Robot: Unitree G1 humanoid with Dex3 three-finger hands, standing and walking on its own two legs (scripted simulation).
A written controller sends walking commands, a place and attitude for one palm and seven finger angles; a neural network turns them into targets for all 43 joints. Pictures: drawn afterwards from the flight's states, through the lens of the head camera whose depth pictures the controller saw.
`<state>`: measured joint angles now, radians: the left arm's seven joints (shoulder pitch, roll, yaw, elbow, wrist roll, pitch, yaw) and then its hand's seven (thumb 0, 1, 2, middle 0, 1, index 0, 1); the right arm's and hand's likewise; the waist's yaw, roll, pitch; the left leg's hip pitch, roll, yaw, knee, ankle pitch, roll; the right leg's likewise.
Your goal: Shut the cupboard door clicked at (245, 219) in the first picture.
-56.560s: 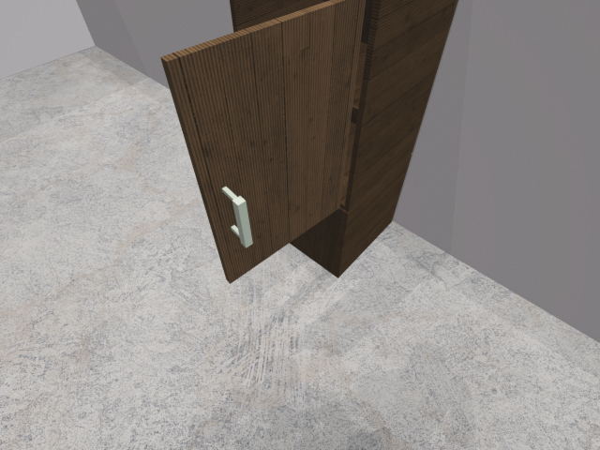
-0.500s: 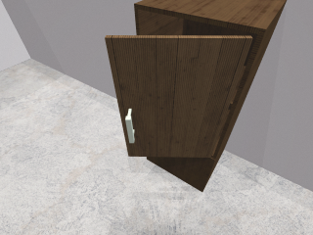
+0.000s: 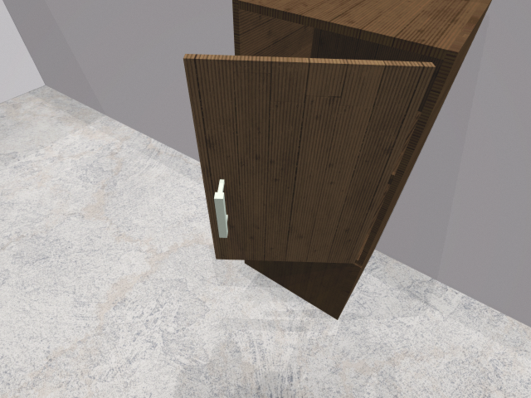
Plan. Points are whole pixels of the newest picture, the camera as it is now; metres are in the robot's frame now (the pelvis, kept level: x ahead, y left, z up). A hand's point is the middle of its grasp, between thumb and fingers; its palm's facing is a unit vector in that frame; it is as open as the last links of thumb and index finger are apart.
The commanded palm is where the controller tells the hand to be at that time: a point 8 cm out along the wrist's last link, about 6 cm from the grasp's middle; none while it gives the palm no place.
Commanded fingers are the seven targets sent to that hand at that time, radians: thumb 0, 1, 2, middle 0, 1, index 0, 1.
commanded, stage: look again from close up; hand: left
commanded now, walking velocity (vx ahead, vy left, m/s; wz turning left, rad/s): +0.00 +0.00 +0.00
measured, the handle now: (222, 209) +0.53 +0.12 -0.08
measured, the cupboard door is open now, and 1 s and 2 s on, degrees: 33 33 33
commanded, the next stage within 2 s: raise the hand and make a fist in 0.48 s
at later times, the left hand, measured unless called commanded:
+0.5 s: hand out of the picture +0.08 +0.16 -0.17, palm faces +0.01 -0.98 -0.21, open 7.3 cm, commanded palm none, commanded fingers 0.00 0.90 0.90 -0.20 -0.30 -0.20 -0.30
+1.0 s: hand (168, 384) +0.17 +0.16 -0.09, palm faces +0.10 -1.00 +0.00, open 6.2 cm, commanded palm +0.15 +0.21 -0.07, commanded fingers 0.00 0.90 0.90 -0.58 -0.72 -0.58 -0.72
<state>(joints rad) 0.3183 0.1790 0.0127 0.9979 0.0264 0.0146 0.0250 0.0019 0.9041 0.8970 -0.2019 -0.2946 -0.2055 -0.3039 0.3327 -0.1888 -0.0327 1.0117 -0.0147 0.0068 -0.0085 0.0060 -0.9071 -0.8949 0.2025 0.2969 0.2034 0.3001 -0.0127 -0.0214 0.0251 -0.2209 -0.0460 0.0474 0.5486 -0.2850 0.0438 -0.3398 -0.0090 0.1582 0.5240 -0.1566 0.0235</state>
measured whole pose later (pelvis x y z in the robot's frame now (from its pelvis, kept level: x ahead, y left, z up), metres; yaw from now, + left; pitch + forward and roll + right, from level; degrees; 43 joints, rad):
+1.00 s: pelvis +0.02 -0.05 -0.11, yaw +6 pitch +15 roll +0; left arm 0.49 0.21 0.17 0.11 -0.30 -0.53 -0.40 0.01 0.90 0.90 -0.42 -0.53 -0.42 -0.54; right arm 0.14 -0.28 -0.08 0.45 0.01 -0.30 -0.03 0.01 -0.90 -0.90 0.20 0.30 0.20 0.30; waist 0.04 -0.05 -0.15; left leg -0.93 -0.03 -0.07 1.31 -0.64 -0.04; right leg -1.03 0.00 0.00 1.28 -0.50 -0.01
